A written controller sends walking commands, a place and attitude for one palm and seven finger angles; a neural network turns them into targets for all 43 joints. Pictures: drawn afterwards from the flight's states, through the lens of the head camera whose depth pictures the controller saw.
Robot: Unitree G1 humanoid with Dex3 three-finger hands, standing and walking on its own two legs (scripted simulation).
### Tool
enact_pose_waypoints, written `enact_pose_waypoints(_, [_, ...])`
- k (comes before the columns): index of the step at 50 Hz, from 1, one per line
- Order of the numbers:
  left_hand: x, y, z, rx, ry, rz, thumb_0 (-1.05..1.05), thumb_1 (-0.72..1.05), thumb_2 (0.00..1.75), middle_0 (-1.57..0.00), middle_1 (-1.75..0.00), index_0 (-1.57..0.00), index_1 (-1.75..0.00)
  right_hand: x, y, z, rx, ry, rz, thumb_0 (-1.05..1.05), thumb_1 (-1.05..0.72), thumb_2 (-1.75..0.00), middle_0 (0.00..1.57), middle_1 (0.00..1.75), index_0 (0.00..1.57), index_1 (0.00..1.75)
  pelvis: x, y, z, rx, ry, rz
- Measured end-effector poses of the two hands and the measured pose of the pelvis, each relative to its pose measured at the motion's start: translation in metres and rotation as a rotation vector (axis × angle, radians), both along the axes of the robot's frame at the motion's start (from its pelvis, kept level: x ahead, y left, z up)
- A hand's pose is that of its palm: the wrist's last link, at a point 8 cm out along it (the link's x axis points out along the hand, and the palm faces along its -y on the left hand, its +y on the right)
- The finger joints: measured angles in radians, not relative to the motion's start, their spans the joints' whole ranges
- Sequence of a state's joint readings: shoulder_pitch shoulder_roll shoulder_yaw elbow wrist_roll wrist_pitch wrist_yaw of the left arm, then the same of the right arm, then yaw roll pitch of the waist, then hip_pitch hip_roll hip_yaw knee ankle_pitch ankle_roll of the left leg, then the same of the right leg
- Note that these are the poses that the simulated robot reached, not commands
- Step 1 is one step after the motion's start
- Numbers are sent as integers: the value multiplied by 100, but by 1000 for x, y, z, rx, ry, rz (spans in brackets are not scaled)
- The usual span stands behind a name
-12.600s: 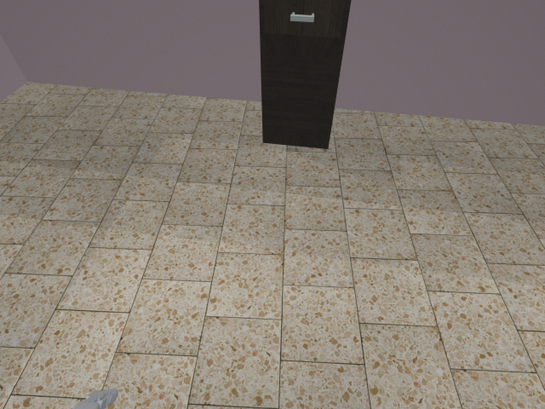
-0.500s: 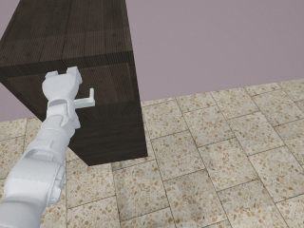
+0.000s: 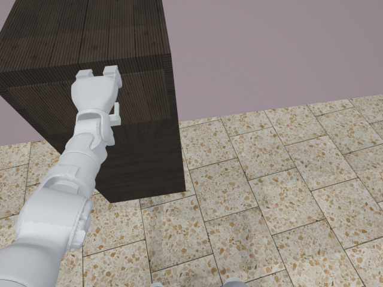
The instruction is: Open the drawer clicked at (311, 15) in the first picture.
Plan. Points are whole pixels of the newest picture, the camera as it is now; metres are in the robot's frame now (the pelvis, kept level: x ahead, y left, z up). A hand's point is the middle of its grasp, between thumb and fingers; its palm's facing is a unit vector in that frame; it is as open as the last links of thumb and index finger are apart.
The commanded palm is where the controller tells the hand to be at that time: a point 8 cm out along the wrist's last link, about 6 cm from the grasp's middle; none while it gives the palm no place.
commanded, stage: move the hooked fingers above the handle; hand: left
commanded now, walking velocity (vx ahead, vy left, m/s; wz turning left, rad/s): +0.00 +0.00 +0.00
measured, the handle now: (99, 115) +0.54 +0.21 -0.01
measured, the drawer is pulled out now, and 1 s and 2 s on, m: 0.00 0.00 0.00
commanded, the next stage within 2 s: lower the fingers behind the handle in 1.86 s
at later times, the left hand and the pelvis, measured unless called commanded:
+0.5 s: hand (93, 119) +0.48 +0.20 +0.04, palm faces +0.03 -0.04 -1.00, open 13.8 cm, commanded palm +0.48 +0.20 +0.10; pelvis +0.00 +0.00 +0.00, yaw +2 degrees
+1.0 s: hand (90, 126) +0.47 +0.21 +0.03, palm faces -0.10 -0.02 -0.99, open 13.8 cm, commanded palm +0.47 +0.21 +0.10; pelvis +0.00 -0.01 +0.00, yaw +1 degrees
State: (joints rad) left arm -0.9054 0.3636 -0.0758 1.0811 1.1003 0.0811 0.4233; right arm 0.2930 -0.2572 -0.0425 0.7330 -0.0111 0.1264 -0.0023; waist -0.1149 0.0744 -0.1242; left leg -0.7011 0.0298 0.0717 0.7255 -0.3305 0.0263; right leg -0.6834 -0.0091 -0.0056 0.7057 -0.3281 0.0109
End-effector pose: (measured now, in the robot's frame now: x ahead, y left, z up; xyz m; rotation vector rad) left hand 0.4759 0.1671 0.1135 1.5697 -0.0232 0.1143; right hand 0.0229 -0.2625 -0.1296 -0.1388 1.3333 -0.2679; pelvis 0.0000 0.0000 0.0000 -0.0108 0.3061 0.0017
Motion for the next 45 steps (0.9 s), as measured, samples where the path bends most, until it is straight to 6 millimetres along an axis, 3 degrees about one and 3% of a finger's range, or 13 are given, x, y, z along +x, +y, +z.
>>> enact_pose_waypoints(8, [2, 5, 11, -21, 159, 62, 0, -49, 30, -35, -122, -35, -125, -13, 8, 6, 7, -30, -57, 1, -90, -90, 20, 30, 20, 30, -4, -4, 7, 10, -40, -21])
enact_pose_waypoints(16, [-15, 46, -18, -10, 229, 18, 0, -49, 30, -32, -120, -33, -121, -29, -16, 16, -84, 0, -31, 1, -90, -90, 20, 30, 20, 30, -7, -7, 3, 3, -20, -9])
enact_pose_waypoints(19, [-22, 52, -26, -8, 200, -28, 0, -49, 30, -32, -120, -32, -120, -32, -25, 18, -109, 43, 0, 1, -90, -90, 20, 30, 20, 30, -6, -6, 1, -2, -5, 11])
enact_pose_waypoints(23, [-21, 42, -22, -21, 108, -94, 0, -49, 30, -32, -120, -33, -120, -29, -30, 18, -124, 81, 34, 1, -90, -90, 20, 30, 20, 30, -3, -4, -2, -11, 8, 38])
enact_pose_waypoints(28, [-3, 25, -6, -55, 8, -61, 0, -49, 30, -35, -123, -32, -120, -16, -26, 16, -103, 57, 33, 1, -90, -90, 20, 30, 20, 30, 1, -2, -3, -15, 13, 40])
enact_pose_waypoints(38, [2, 14, 9, -4, 107, 65, 0, -49, 30, -38, -124, -36, -127, 8, 3, 6, 2, -52, -2, 1, -90, -90, 20, 30, 20, 30, 2, -2, 5, -1, -20, 2])
enact_pose_waypoints(45, [-11, 32, -13, -21, 241, 51, 0, -49, 30, -34, -121, -32, -122, 3, 2, 11, -16, -74, -11, 1, -90, -90, 20, 30, 20, 30, -1, -6, 5, 4, -32, -4])
